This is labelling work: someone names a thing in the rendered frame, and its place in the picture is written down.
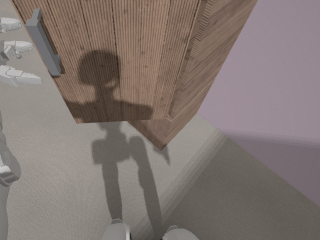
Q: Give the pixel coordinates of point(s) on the left robot upper arm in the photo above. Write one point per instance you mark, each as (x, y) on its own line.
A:
(10, 171)

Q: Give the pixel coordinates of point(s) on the left robot hand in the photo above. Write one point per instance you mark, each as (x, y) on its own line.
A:
(8, 74)

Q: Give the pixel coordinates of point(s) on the left robot shin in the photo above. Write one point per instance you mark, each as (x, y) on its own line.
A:
(115, 221)

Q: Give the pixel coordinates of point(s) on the cupboard door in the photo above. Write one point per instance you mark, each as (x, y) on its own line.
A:
(120, 60)

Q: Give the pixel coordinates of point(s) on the handle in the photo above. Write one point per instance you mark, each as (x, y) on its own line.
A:
(40, 40)

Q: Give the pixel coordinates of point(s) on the robot right thigh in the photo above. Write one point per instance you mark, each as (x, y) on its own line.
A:
(179, 234)

